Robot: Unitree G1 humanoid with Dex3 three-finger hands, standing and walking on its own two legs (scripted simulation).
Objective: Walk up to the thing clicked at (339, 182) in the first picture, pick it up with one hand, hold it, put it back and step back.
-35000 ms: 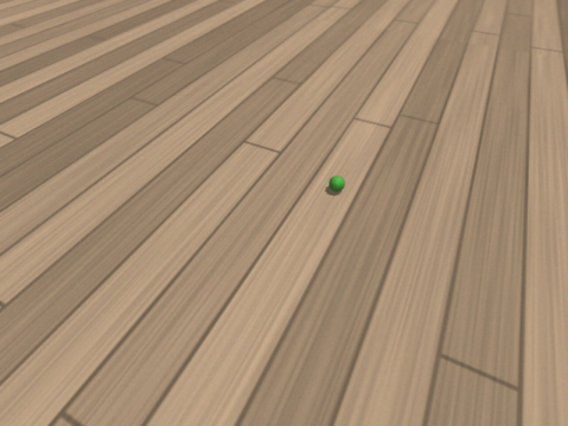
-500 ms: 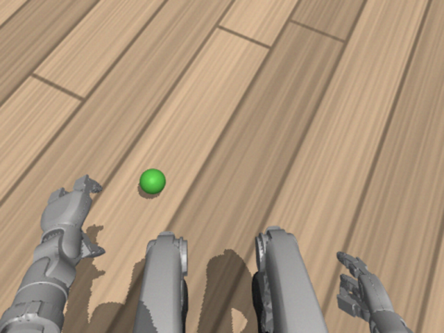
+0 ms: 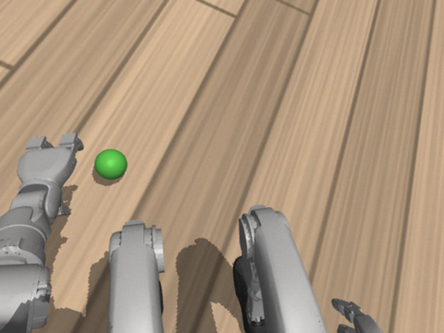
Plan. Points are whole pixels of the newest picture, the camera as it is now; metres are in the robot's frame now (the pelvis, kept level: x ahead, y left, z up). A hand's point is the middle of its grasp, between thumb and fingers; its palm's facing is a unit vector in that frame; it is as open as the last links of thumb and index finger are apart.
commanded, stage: rise first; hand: left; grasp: from above
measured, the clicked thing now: (111, 164) +0.52 +0.22 -0.34
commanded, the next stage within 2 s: approach in 1.00 s
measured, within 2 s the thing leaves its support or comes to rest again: neither
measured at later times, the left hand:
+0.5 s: hand (77, 173) +0.45 +0.26 -0.20, palm faces -0.45 -0.04 -0.89, open 14.0 cm
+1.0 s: hand (83, 171) +0.46 +0.26 -0.22, palm faces -0.47 -0.05 -0.88, open 13.9 cm
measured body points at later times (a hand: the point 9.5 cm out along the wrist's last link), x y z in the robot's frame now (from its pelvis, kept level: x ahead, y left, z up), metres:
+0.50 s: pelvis +0.01 +0.00 -0.04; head +0.24 +0.05 +0.35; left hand +0.47 +0.26 -0.15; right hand +0.07 -0.28 -0.15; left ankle +0.09 +0.13 -0.35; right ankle +0.10 -0.14 -0.35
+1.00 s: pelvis +0.01 +0.00 -0.04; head +0.25 +0.05 +0.33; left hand +0.48 +0.26 -0.17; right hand +0.06 -0.28 -0.15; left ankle +0.09 +0.13 -0.35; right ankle +0.10 -0.14 -0.35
